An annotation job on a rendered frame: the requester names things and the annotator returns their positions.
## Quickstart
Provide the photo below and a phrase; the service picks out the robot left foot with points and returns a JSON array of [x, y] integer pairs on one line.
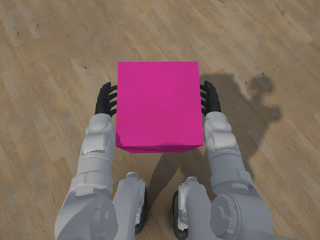
[[138, 227]]

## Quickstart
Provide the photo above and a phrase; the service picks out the robot left thigh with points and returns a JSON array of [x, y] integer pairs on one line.
[[128, 198]]

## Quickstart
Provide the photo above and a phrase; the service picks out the robot left forearm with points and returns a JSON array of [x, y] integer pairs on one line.
[[93, 176]]

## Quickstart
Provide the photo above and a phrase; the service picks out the robot right forearm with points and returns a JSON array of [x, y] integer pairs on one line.
[[224, 157]]

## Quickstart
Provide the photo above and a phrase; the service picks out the robot left hand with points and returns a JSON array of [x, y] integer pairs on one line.
[[103, 105]]

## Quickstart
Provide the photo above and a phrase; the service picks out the robot right hand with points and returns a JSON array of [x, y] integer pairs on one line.
[[212, 103]]

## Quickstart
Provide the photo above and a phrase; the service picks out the right robot upper arm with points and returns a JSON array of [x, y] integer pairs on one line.
[[242, 217]]

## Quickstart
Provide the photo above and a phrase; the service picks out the carton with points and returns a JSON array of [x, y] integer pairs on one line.
[[158, 107]]

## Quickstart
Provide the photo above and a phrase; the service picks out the left robot upper arm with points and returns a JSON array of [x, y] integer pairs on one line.
[[88, 219]]

